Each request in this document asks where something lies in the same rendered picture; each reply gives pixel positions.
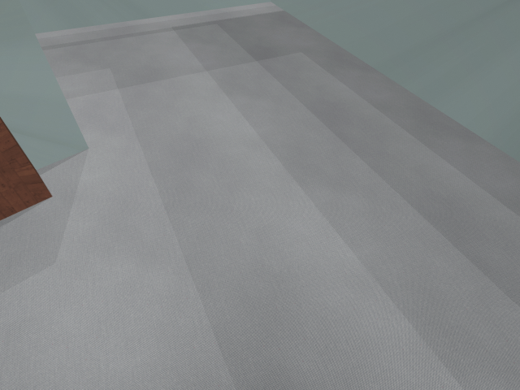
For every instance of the pedestal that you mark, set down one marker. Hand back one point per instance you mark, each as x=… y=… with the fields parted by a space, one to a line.
x=20 y=184

